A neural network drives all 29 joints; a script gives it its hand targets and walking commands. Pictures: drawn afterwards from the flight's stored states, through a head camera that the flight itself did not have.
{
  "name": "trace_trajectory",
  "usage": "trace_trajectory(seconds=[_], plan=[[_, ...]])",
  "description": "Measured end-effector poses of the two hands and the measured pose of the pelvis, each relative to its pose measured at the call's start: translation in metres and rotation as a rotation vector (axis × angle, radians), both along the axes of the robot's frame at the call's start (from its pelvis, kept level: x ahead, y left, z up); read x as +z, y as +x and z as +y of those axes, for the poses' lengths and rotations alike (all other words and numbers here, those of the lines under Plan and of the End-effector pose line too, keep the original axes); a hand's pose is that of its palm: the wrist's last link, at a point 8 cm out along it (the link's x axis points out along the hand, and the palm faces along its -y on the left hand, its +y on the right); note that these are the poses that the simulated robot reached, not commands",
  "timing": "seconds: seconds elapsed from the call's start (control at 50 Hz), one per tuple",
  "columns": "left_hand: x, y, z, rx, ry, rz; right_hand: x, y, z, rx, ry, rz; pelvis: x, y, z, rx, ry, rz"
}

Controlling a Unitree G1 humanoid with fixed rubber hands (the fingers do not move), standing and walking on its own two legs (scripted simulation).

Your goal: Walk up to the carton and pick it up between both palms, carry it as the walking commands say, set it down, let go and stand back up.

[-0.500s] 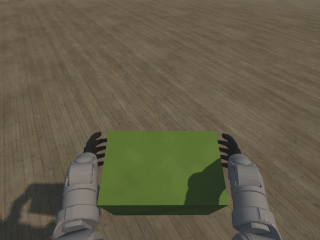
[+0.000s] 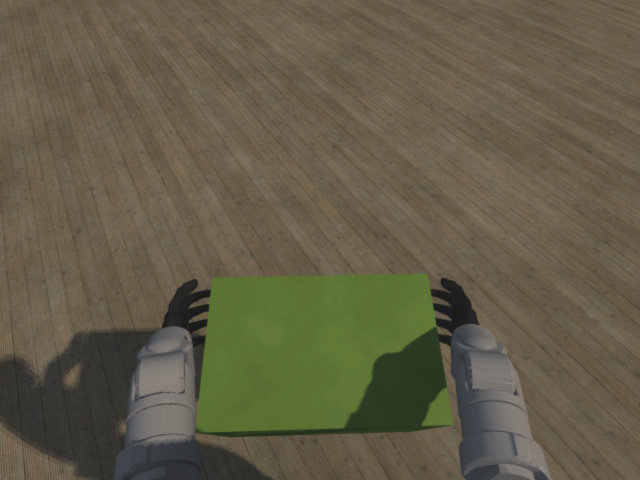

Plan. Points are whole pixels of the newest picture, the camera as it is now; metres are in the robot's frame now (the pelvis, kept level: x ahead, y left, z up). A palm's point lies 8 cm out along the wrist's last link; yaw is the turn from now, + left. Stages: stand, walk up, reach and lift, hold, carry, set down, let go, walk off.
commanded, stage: set down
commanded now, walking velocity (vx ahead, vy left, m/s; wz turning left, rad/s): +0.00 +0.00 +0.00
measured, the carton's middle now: (321, 361) +0.29 +0.05 -0.09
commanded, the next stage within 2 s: none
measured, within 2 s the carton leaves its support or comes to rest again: neither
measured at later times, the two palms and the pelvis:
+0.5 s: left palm (189, 354) +0.28 +0.25 -0.08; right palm (437, 349) +0.34 -0.13 -0.09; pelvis -0.04 +0.01 -0.04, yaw +1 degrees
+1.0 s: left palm (205, 360) +0.31 +0.25 -0.17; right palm (422, 353) +0.37 -0.12 -0.18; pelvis -0.07 +0.01 -0.11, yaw +1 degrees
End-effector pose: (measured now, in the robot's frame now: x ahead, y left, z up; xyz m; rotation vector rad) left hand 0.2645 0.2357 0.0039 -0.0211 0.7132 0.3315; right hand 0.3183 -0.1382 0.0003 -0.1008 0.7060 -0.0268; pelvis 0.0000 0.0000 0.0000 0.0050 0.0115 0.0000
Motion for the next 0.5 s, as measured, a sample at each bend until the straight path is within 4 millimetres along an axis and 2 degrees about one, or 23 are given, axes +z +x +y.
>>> trace_trajectory(seconds=[0.22, 0.5], plan=[[-0.039, 0.001, 0.008, -0.012, 0.008, 0.022, -0.046, 0.006, 0.008, -0.004, 0.015, 0.017, -0.01, -0.003, -0.001, 0.022, -0.002, 0.182], [-0.087, 0.013, 0.013, -0.011, -0.021, 0.009, -0.093, 0.019, 0.012, -0.009, 0.026, 0.011, -0.04, -0.037, 0.006, 0.021, -0.007, 0.35]])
